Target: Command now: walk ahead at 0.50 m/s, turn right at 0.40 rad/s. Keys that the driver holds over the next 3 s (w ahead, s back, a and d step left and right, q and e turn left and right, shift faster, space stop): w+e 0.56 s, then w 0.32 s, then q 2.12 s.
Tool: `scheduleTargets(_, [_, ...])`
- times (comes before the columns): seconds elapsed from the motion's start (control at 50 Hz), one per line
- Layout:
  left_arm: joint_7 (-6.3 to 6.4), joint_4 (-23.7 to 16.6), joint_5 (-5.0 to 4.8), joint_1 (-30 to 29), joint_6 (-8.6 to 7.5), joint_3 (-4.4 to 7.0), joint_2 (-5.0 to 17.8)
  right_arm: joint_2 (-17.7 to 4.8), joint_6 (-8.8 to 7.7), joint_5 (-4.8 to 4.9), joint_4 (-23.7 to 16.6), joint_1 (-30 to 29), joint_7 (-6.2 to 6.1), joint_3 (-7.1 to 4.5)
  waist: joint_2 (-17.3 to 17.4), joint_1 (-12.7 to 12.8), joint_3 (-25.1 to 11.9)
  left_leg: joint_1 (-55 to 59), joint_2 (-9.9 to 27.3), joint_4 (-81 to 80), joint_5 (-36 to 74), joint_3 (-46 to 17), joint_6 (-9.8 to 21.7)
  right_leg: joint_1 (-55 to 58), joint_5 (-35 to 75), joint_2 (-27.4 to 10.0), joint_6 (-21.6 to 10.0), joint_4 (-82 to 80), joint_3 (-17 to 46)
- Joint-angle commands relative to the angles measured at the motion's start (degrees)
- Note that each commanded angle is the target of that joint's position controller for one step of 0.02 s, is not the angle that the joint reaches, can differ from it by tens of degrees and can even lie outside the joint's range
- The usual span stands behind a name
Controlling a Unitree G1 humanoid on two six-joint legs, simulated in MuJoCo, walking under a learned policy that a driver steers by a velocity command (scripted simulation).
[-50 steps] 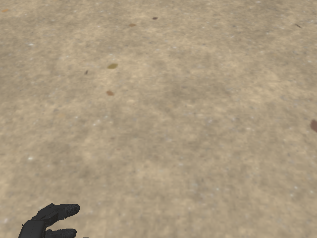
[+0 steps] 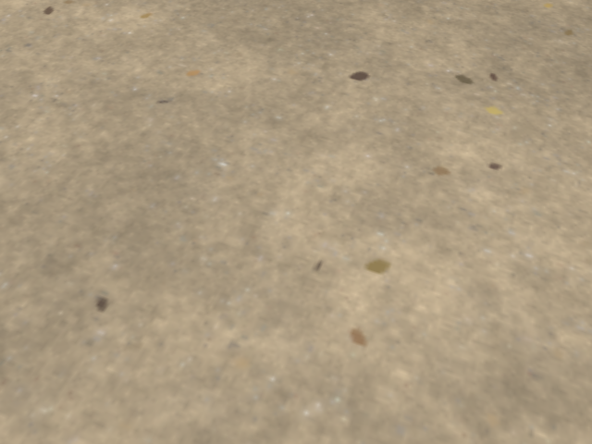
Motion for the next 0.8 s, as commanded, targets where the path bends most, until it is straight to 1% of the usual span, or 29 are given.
scheduleTargets(0.02, [-1.55, -7.81, 0.06, -8.22, -1.17, 0.60, 3.69, -10.10, 1.00, 0.42, -1.62, 1.43, -0.90, -2.53, 5.62, -0.94, 3.68, 3.76, 19.15, 3.78, 43.76, -1.78, 5.22, -4.32, -6.74, 1.85, -2.29, -2.22, -3.04])
scheduleTargets(0.06, [-1.72, -7.94, 0.22, -3.59, -0.65, 1.70, 5.89, -11.96, 1.90, 0.52, -2.32, 0.26, -1.74, -2.98, 8.52, 2.38, -0.96, 4.77, 19.02, 13.03, 64.05, -0.22, 3.93, 3.84, -13.13, 5.75, -4.61, -1.09, -6.56])
scheduleTargets(0.08, [-1.47, -6.89, 0.21, 2.81, -0.43, 2.92, 8.30, -12.55, 2.34, 0.44, -2.61, -0.37, -2.13, -3.05, 8.86, 6.02, -4.75, 2.81, 18.25, 22.10, 68.55, 0.67, 3.00, 12.54, -14.02, 7.81, -6.21, -1.71, -7.13])
scheduleTargets(0.1, [-0.66, -5.24, 0.18, 11.75, -0.26, 4.55, 11.46, -12.29, 2.27, 0.66, -3.20, -1.50, -2.46, -2.76, 6.74, 11.29, -9.30, -5.53, 16.04, 35.56, 61.62, 1.86, 0.98, 27.72, -9.49, 7.58, -8.83, -5.81, -3.88])
scheduleTargets(0.12, [0.44, -4.59, 0.55, 17.36, 0.07, 6.23, 17.83, -6.51, 1.00, -0.79, -5.64, 3.47, -2.00, -0.89, -5.48, 9.72, -17.06, -28.12, 8.84, 57.75, 26.71, 1.59, -2.37, 51.21, -8.17, -6.72, -17.20, -4.90, 19.78])
scheduleTargets(0.14, [0.34, -5.39, 0.04, 16.73, -0.37, 5.48, 16.62, -4.58, -1.34, -0.91, -6.41, 4.10, -0.63, 0.43, -9.11, 7.98, -24.53, -43.81, -1.18, 70.93, -14.67, -9.96, -3.88, 62.87, -13.34, -15.54, -25.29, -14.26, 47.32])
scheduleTargets(0.16, [0.49, -5.43, 0.42, 16.27, -0.38, 4.41, 12.74, -9.11, -3.11, 1.43, -7.72, -2.12, 0.58, -0.81, -4.03, 10.76, -20.21, -50.13, 3.15, 72.36, -11.59, -15.91, -2.49, 60.86, -16.71, -13.58, -21.53, -16.52, 40.90])
scheduleTargets(0.18, [0.67, -5.78, 0.37, 13.16, -0.44, 3.88, 10.81, -9.09, -3.96, 2.37, -9.20, -5.57, 0.96, -0.51, -0.25, 9.40, -12.44, -51.11, 5.80, 67.92, -6.89, -14.91, -1.56, 52.38, -15.12, -11.41, -18.96, -17.26, 32.67])
scheduleTargets(0.2, [0.67, -6.48, 0.26, 9.31, -0.37, 3.45, 9.69, -8.38, -4.15, 1.36, -9.20, -6.58, 0.71, -0.49, 4.58, 6.52, -6.70, -49.08, 7.92, 61.79, -4.22, -13.81, -1.77, 42.70, -9.69, -8.91, -17.24, -18.31, 26.84])
scheduleTargets(0.22, [0.82, -7.43, 0.65, 6.47, -0.38, 2.87, 8.07, -9.08, -3.61, 0.24, -8.90, -6.07, 0.38, -1.06, 4.38, 4.45, -4.24, -45.27, 9.56, 57.46, -2.32, -13.45, -2.43, 36.03, -4.52, -7.06, -16.45, -19.64, 22.82])
scheduleTargets(0.24, [1.01, -8.33, 1.08, 4.96, -0.29, 2.68, 7.81, -8.89, -2.83, -0.13, -8.91, -4.85, 0.35, -1.23, 2.85, 2.85, -3.31, -42.11, 10.03, 55.75, -1.29, -13.28, -3.28, 31.34, -2.29, -5.76, -16.56, -21.13, 21.35])
scheduleTargets(0.26, [1.22, -8.52, 1.00, 4.22, -0.38, 2.85, 8.27, -8.24, -2.15, -0.44, -8.85, -3.62, 0.19, -1.18, 1.96, 1.96, -3.04, -40.76, 10.20, 53.43, -0.56, -12.63, -4.40, 28.49, -0.08, -5.07, -16.89, -22.11, 20.13])
scheduleTargets(0.3, [1.84, -8.20, 0.82, 4.50, -0.56, 3.21, 9.70, -6.81, -1.19, -0.76, -9.18, -4.11, -0.24, -0.75, 1.09, 1.63, -2.25, -39.40, 9.86, 47.60, 2.55, -11.14, -6.55, 23.68, 3.59, -3.57, -16.73, -22.87, 16.20])
scheduleTargets(0.38, [2.98, -7.03, 0.11, 7.10, 0.23, 3.66, 11.01, -4.44, -1.30, -0.65, -11.28, -13.12, -0.16, 0.35, -1.18, 5.25, -1.33, -34.93, 6.65, 28.67, 18.76, -9.89, -7.95, 20.09, -2.50, 0.88, -12.61, -21.29, 11.61])
scheduleTargets(0.42, [3.11, -6.22, 0.01, 9.43, 0.69, 3.80, 11.42, -4.93, -1.69, 0.09, -12.13, -16.40, 0.30, 0.24, -2.02, 6.97, -1.85, -32.70, 4.81, 23.28, 22.85, -10.03, -7.94, 21.37, -6.49, 0.26, -11.54, -20.15, 13.79])
scheduleTargets(0.46, [3.19, -5.68, -0.31, 10.70, 1.04, 3.78, 11.09, -6.38, -2.19, 0.59, -12.75, -17.55, 0.73, -0.31, -2.66, 7.11, -2.03, -32.17, 4.38, 19.67, 21.50, -11.70, -7.15, 24.72, -9.85, -1.22, -10.85, -17.34, 17.56])
scheduleTargets(0.5, [3.37, -5.67, -0.20, 10.56, 1.28, 3.76, 10.68, -8.12, -2.75, 0.81, -12.75, -16.53, 1.05, -1.16, -3.83, 5.91, -2.16, -30.53, 4.34, 17.66, 17.43, -12.73, -5.61, 27.74, -11.92, -2.85, -9.94, -14.09, 21.68])
scheduleTargets(0.52, [3.39, -5.89, -0.07, 9.76, 1.42, 3.78, 10.53, -8.70, -3.06, 0.92, -12.36, -14.50, 1.07, -1.60, -4.73, 4.53, -2.28, -28.05, 4.33, 16.80, 15.36, -12.46, -4.50, 28.12, -11.92, -3.04, -9.27, -12.21, 23.03])
scheduleTargets(0.54, [3.36, -6.23, 0.06, 9.00, 1.51, 3.42, 9.33, -9.40, -3.33, 0.78, -11.27, -10.39, 0.88, -2.25, -4.83, 2.16, -3.45, -22.46, 4.37, 14.67, 15.13, -11.59, -3.06, 27.41, -11.33, -1.54, -7.97, -8.89, 22.77])
scheduleTargets(0.56, [3.18, -6.87, 0.39, 8.86, 1.30, 2.41, 6.49, -11.42, -3.68, -0.12, -10.60, -4.25, 0.47, -3.10, -2.83, -0.84, -8.43, -11.62, 9.11, 15.07, 13.70, -15.23, -0.29, 24.17, -12.00, 1.42, -5.91, 0.67, 19.89])
scheduleTargets(0.58, [3.16, -7.98, 0.38, 14.03, 0.90, 1.08, 2.31, -15.98, -3.60, -1.48, -9.80, 3.07, 0.10, -4.14, 8.75, -0.75, -16.98, 7.71, 21.73, 13.61, 7.37, -32.81, 6.50, 10.22, -25.01, 8.22, -2.02, 19.31, 12.09])
scheduleTargets(0.6, [3.23, -8.57, -0.63, 17.67, 0.44, 0.77, 3.67, -16.38, -2.84, -0.56, -7.38, 6.94, 0.82, -4.61, 22.75, 0.14, -19.11, 13.29, 28.51, 6.98, -8.56, -54.81, 12.20, -3.35, -40.00, 9.15, -0.22, 32.77, 8.91])
scheduleTargets(0.62, [3.25, -7.07, -1.00, 15.29, 0.54, 1.89, 8.54, -11.30, -2.65, 0.31, -8.17, 4.72, 0.95, -3.30, 14.71, -1.12, -11.92, 8.17, 26.46, 4.84, -16.97, -51.49, 10.54, -7.49, -35.73, 6.13, 0.20, 38.11, 10.80])
scheduleTargets(0.64, [3.20, -7.72, -0.40, 10.14, 0.75, 2.17, 9.60, -9.06, -2.13, 0.25, -8.35, 2.42, 0.82, -2.60, 10.09, -1.53, -6.24, 1.71, 23.97, 4.88, -13.15, -42.66, 8.49, -7.89, -31.16, 4.40, 0.35, 38.94, 8.67])
scheduleTargets(0.66, [3.15, -8.57, 0.35, 6.91, 0.68, 2.12, 9.02, -7.92, -1.81, -0.19, -8.37, 0.09, 0.83, -2.05, 7.61, -0.76, -2.67, -4.61, 21.45, 4.04, -6.17, -36.26, 7.96, -6.64, -27.95, 3.05, 0.29, 36.73, 7.56])
scheduleTargets(0.68, [2.94, -9.03, 0.59, 5.50, 0.57, 2.22, 8.26, -6.69, -1.72, -0.46, -8.04, -1.27, 0.76, -1.55, 7.90, 0.36, -0.64, -8.75, 19.44, 2.83, -0.60, -31.83, 7.86, -5.06, -25.58, 1.56, 0.17, 33.79, 7.53])
scheduleTargets(0.7, [2.66, -9.06, 0.33, 5.97, 0.58, 2.07, 7.26, -6.23, -1.81, -0.64, -7.78, -1.90, 0.69, -1.31, 9.28, 1.55, -0.20, -11.58, 17.98, 1.65, 3.05, -28.58, 7.69, -2.45, -24.23, 0.61, 0.10, 31.59, 7.01])
scheduleTargets(0.72, [2.46, -8.79, 0.20, 6.56, 0.64, 1.85, 6.26, -5.89, -1.97, -0.37, -7.32, -1.91, 0.69, -1.24, 9.95, 2.12, -0.54, -12.55, 17.21, 0.71, 5.75, -26.36, 8.08, -1.17, -23.74, 0.24, 0.21, 29.52, 6.14])
scheduleTargets(0.8, [2.13, -9.93, 0.99, 2.16, 0.31, 0.61, 3.71, -8.88, -2.07, 0.53, -5.30, -0.64, 0.47, -1.96, 7.84, 1.77, -0.08, -12.81, 17.43, -1.95, 15.64, -20.12, 9.89, -1.40, -17.46, -1.23, 1.31, 17.49, 3.25])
